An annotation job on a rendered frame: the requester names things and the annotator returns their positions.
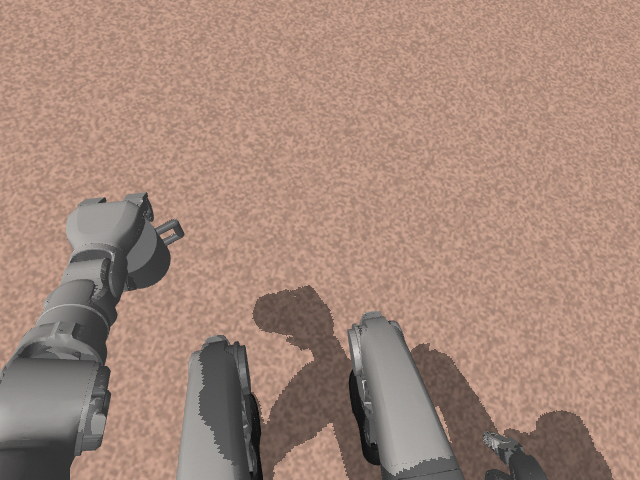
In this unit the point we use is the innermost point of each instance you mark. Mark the left robot arm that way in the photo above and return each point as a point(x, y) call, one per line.
point(53, 390)

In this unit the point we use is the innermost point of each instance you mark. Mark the right robot foot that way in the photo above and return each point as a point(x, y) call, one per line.
point(370, 450)

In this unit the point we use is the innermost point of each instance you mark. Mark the right robot hand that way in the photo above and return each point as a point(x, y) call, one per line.
point(511, 453)

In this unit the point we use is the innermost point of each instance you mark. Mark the mug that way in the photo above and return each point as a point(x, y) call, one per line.
point(149, 259)

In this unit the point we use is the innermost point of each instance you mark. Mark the left robot hand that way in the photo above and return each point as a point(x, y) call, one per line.
point(118, 224)

